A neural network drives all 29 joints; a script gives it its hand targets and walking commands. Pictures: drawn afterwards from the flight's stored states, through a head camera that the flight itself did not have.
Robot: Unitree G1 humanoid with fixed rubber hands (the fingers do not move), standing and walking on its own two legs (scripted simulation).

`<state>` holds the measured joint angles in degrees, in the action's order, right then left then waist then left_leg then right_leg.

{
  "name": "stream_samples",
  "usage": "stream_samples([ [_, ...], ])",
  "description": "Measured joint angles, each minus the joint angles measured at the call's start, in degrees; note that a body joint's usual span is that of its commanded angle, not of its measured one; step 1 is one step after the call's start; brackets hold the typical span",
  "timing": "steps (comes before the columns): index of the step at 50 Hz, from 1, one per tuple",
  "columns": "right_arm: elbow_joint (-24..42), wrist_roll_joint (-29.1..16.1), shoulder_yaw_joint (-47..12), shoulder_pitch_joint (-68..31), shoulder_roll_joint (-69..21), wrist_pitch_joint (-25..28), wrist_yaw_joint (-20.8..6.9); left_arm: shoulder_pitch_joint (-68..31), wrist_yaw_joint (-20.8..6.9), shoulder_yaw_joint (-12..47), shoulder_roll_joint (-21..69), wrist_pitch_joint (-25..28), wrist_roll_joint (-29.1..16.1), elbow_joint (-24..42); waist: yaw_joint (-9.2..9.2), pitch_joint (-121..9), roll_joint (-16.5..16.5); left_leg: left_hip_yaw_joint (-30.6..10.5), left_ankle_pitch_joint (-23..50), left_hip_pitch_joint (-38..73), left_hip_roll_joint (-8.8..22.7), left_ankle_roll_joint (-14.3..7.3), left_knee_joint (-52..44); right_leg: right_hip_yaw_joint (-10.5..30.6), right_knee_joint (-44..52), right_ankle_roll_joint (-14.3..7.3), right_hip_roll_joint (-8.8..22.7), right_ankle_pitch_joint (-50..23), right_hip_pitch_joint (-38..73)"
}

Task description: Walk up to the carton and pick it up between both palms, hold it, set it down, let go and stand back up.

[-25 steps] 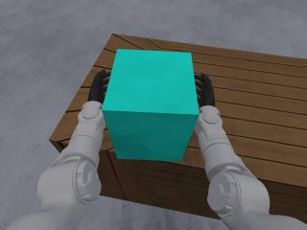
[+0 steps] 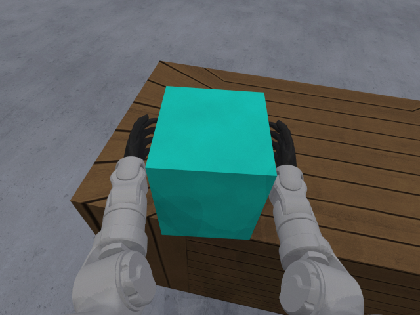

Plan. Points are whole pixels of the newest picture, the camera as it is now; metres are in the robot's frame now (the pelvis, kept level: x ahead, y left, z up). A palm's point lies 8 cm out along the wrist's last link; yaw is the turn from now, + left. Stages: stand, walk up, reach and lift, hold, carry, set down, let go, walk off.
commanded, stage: reach and lift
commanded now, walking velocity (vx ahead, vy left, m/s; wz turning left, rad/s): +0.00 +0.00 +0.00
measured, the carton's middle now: (210, 167) +0.42 +0.02 +0.03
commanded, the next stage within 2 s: none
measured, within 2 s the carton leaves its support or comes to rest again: leaves its support in 1.26 s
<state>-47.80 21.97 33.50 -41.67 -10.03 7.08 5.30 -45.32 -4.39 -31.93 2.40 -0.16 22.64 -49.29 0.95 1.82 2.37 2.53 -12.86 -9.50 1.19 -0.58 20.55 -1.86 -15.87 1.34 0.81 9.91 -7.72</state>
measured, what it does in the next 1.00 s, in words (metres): stands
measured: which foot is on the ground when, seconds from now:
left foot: down 0.00-1.00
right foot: down 0.00-1.00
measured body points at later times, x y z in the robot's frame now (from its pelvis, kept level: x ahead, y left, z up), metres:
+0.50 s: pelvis +0.00 +0.00 +0.00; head +0.03 +0.03 +0.45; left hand +0.42 +0.17 +0.08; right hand +0.41 -0.13 +0.08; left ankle -0.02 +0.11 -0.75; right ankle -0.02 -0.13 -0.75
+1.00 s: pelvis +0.00 +0.00 +0.00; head +0.03 +0.03 +0.45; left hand +0.42 +0.17 +0.08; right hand +0.41 -0.12 +0.09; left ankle -0.02 +0.11 -0.75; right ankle -0.02 -0.13 -0.75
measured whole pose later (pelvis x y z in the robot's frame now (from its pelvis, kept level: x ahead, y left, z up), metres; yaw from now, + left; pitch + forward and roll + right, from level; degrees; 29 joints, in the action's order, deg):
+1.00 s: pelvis +0.00 +0.00 +0.00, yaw +1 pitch +4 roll -1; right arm -49.3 20.9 32.8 -40.7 -9.3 11.4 6.1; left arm -44.7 -3.7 -29.8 2.6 -0.7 22.2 -48.0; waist 0.6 -0.2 2.9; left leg 2.8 -11.4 -12.2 1.3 -0.6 19.6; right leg -3.6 -14.0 1.2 1.1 8.5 -9.4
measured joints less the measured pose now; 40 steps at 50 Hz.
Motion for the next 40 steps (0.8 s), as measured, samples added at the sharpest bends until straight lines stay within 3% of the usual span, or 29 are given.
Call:
stream_samples([
  [40,0.1,-2.0,-1.1,0.4,0.3,1.5,0.7,-0.2,-0.2,0.9,0.1,-1.5,-0.3,1.8,-0.63,0.2,0.4,0.4,1.1,-0.9,0.0,-0.2,-1.0,-1.2,1.3,0.0,0.4,-1.0,-0.3],
])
